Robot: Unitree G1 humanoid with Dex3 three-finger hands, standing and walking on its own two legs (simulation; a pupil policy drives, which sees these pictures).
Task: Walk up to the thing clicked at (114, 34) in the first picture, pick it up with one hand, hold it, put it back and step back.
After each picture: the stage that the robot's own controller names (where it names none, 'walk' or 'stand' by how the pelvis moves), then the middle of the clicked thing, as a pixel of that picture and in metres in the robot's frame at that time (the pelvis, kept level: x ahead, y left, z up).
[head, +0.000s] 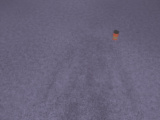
stand; (115, 35) +1.63 -0.41 -0.72
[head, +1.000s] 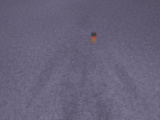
walk; (93, 37) +1.55 -0.01 -0.70
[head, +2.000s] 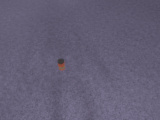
walk; (61, 64) +1.03 +0.28 -0.71
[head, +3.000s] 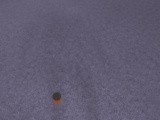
walk; (57, 99) +0.61 +0.21 -0.69
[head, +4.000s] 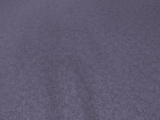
walk; out of the picture +0.37 +0.19 -0.69
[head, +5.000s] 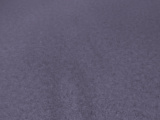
stand; out of the picture +0.32 +0.19 -0.72
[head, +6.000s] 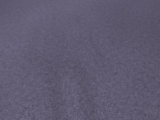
stand; out of the picture +0.33 +0.18 -0.73
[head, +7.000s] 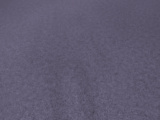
stand; out of the picture +0.33 +0.19 -0.73
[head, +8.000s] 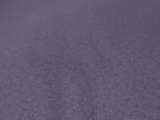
stand; out of the picture +0.32 +0.19 -0.73
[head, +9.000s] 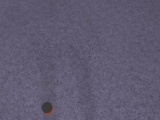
go down; (47, 109) +0.36 +0.18 -0.60
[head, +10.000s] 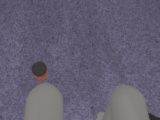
go down; (40, 71) +0.42 +0.20 -0.32
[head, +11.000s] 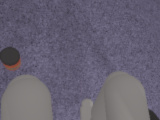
close in; (11, 59) +0.41 +0.22 -0.25
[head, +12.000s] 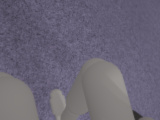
close; out of the picture +0.41 +0.25 -0.23
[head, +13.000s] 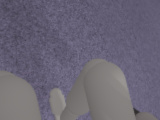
close; out of the picture +0.40 +0.25 -0.23
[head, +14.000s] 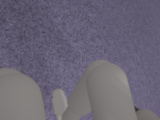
lift; out of the picture +0.36 +0.23 -0.23
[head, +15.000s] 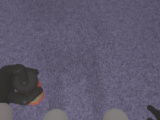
lift; (30, 88) +0.31 +0.18 -0.02
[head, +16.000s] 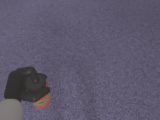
hold; (38, 91) +0.32 +0.16 +0.01
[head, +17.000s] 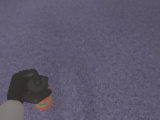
hold; (40, 93) +0.32 +0.16 -0.01
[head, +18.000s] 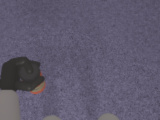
crouch; (33, 79) +0.37 +0.17 -0.07
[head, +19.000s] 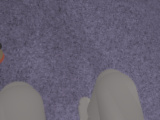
lower; out of the picture +0.45 +0.25 -0.15
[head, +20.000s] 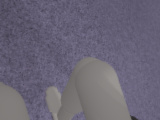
lower; out of the picture +0.43 +0.26 -0.23
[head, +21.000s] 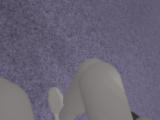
lower; out of the picture +0.42 +0.27 -0.23
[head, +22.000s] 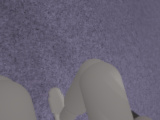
lower; out of the picture +0.42 +0.26 -0.23
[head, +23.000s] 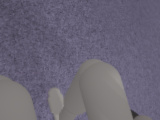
lower; out of the picture +0.42 +0.26 -0.23
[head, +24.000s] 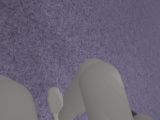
open; out of the picture +0.40 +0.24 -0.23
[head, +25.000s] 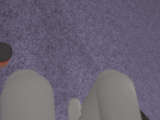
stand; (0, 56) +0.41 +0.22 -0.24
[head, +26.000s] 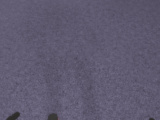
stand; out of the picture +0.36 +0.17 -0.61
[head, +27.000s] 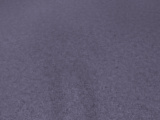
stand; out of the picture +0.35 +0.17 -0.67
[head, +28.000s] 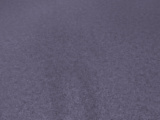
stand; out of the picture +0.35 +0.17 -0.67
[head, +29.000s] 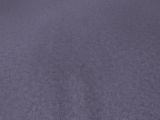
stand; out of the picture +0.37 +0.16 -0.72
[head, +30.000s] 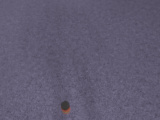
walk; (65, 107) +0.46 +0.15 -0.70
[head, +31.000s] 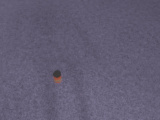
walk; (57, 76) +0.73 +0.18 -0.70
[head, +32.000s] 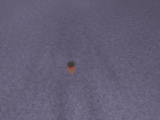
stand; (71, 67) +1.00 +0.16 -0.70
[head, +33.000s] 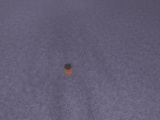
stand; (68, 69) +0.99 +0.17 -0.72
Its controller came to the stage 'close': yes
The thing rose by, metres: 0.71
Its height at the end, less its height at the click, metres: +0.00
